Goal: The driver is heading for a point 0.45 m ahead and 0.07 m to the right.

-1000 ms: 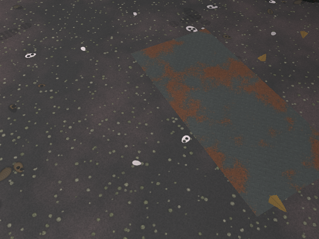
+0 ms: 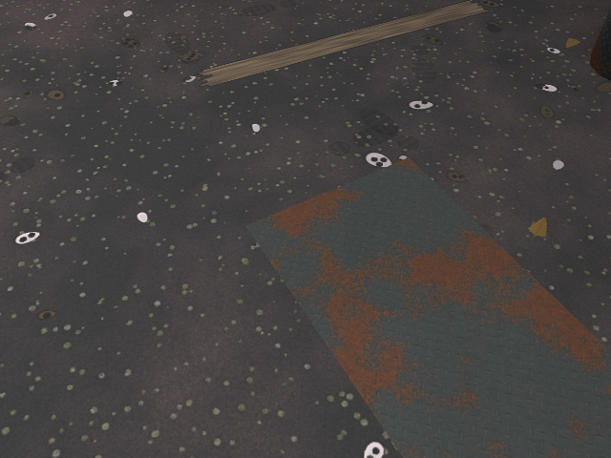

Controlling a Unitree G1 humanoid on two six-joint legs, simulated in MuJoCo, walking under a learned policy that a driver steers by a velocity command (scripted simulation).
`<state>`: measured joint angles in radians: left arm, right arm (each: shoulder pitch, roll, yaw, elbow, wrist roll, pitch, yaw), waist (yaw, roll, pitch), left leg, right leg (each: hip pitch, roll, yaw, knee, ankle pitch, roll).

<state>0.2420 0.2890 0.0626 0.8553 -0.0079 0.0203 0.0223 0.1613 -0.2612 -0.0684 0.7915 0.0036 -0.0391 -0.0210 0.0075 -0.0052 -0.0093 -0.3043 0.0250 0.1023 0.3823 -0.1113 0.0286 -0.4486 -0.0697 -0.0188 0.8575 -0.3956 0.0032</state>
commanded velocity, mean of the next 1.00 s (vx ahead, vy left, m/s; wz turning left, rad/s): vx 0.33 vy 0.00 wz -0.24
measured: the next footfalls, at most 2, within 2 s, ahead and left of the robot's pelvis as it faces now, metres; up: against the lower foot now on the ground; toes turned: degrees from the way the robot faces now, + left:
right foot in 0.12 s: +0.06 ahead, -0.13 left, +0.00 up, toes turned -6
left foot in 0.58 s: +0.42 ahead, +0.04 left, +0.00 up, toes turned -12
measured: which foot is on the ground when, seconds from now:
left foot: down 0.00-0.10, up 0.12-0.56, down 0.58-1.00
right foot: up 0.00-0.10, down 0.12-0.60, up 0.62-0.96, down 0.98-1.00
